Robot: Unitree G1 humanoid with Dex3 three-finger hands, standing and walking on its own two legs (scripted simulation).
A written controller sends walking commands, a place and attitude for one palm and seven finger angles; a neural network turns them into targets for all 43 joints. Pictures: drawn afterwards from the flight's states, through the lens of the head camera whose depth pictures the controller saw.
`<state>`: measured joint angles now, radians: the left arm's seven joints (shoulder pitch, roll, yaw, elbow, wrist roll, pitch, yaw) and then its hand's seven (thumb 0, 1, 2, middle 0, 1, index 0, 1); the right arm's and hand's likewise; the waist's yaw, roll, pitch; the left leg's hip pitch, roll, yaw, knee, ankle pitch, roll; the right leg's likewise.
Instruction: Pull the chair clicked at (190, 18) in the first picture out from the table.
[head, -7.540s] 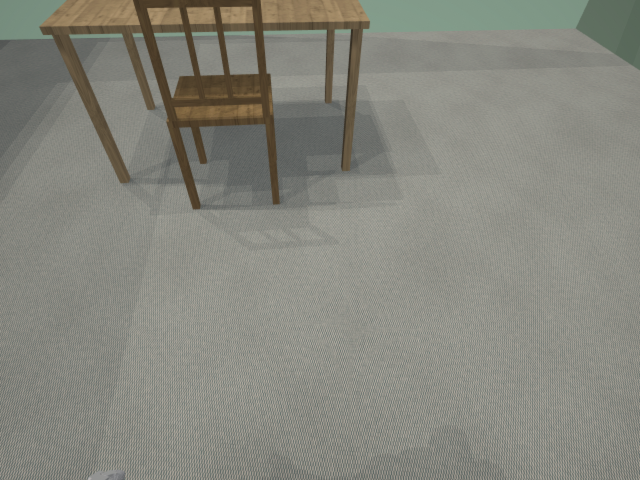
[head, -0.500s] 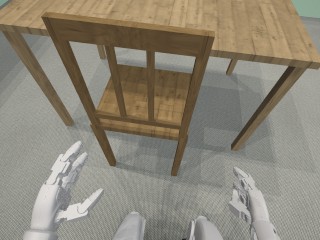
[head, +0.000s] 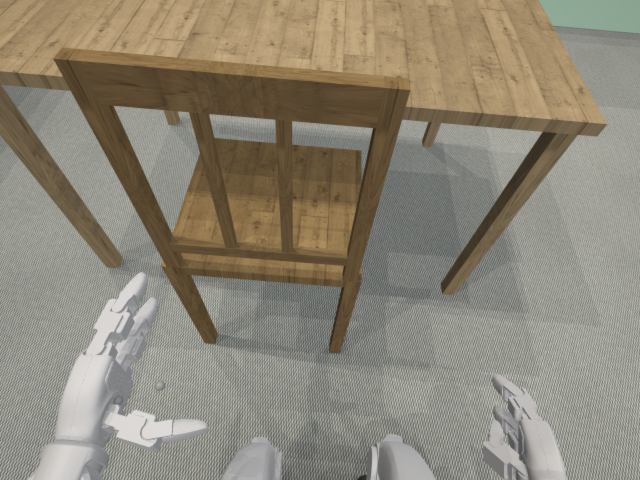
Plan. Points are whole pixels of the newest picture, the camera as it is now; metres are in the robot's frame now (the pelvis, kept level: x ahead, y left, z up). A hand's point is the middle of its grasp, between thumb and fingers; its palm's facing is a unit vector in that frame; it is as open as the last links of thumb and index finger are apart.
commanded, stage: raise the hand toward the chair's back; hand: left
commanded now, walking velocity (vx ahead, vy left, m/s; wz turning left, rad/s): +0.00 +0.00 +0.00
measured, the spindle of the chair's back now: (218, 190) +0.51 +0.19 +0.01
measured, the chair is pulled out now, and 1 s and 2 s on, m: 0.00 0.00 0.00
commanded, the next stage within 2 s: aim the fingers beside a spindle in 0.98 s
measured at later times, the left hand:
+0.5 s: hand (143, 341) +0.26 +0.21 +0.05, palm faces +0.00 -1.00 -0.06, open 16.9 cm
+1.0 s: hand (144, 344) +0.25 +0.21 +0.05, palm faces +0.00 -1.00 -0.06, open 16.9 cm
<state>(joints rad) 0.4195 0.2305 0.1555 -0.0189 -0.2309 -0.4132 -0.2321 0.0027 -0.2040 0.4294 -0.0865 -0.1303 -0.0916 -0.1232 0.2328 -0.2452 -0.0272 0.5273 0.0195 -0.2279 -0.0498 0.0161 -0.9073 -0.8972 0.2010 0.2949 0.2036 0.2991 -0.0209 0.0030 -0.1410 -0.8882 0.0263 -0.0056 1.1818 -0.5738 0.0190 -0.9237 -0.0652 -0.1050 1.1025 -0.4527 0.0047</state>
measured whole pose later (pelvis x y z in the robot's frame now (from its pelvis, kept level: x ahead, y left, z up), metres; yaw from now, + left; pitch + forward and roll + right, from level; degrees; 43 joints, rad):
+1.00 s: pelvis +0.01 +0.00 +0.01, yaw +0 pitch +16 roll -2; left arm 0.27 0.26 0.24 0.12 -0.27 -0.39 -0.31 -0.01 -0.50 0.30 -0.06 -0.08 -0.06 -0.08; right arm 0.23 -0.24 0.01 0.53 0.02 -0.21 -0.03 0.01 -0.91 -0.90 0.20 0.30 0.21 0.30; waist -0.01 0.02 -0.13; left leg -0.82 0.02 -0.01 1.10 -0.55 0.02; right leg -0.85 -0.06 -0.11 1.02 -0.44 0.01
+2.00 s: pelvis +0.00 +0.00 -0.01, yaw +0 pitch +20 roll -2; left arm -0.03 0.24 0.21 0.35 -0.21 -0.43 -0.26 -0.01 -0.50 0.30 -0.06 -0.08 -0.06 -0.08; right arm 0.23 -0.25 0.01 0.56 0.00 -0.18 -0.02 0.01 -0.91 -0.90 0.20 0.30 0.21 0.30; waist -0.03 0.02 -0.14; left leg -0.97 0.02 0.00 1.19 -0.57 0.02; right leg -1.02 -0.07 -0.09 1.13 -0.46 0.00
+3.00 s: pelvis -0.01 +0.00 -0.02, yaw -1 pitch +23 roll -2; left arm -0.23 0.25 0.23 0.55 -0.18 -0.49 -0.22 -0.01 -0.50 0.30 -0.06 -0.08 -0.06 -0.08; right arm 0.23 -0.26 0.00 0.57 0.00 -0.12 -0.01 0.01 -0.91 -0.90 0.20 0.29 0.20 0.30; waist -0.05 0.02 -0.15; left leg -1.08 0.02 0.01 1.27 -0.59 0.02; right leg -1.13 -0.07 -0.08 1.20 -0.47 0.00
